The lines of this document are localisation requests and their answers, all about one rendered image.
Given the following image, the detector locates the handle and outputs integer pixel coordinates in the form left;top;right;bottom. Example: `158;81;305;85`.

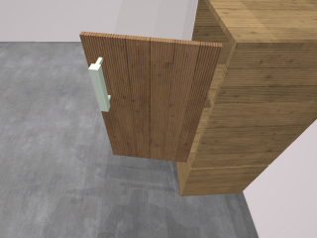
88;57;111;112

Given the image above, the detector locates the cupboard door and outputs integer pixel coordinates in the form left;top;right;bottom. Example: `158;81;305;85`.
79;31;223;163

